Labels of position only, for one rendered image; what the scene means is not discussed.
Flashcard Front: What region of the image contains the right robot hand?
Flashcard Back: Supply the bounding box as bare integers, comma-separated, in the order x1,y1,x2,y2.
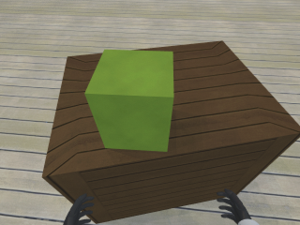
217,188,251,225

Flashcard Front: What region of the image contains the left robot hand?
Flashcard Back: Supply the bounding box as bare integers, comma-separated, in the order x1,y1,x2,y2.
63,193,95,225

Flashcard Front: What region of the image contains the pedestal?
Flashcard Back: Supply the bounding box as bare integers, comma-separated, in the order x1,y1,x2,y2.
41,40,300,224

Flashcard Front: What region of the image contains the carton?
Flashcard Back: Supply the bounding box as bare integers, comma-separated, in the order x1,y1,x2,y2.
84,49,174,152

